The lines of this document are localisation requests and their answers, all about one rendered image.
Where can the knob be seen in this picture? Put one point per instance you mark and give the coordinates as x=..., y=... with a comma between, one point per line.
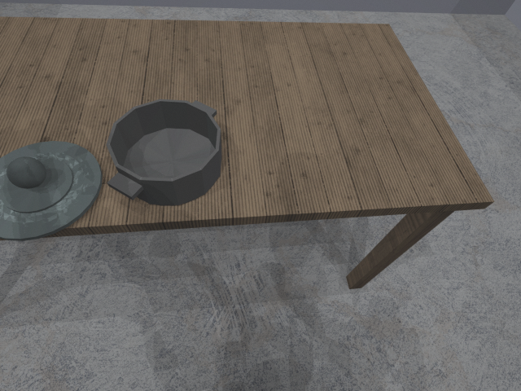
x=26, y=172

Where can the table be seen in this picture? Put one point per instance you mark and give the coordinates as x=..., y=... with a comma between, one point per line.
x=318, y=121

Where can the lid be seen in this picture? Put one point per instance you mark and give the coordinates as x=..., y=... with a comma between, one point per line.
x=72, y=184

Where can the pot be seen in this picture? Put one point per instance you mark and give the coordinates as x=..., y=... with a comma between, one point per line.
x=166, y=152

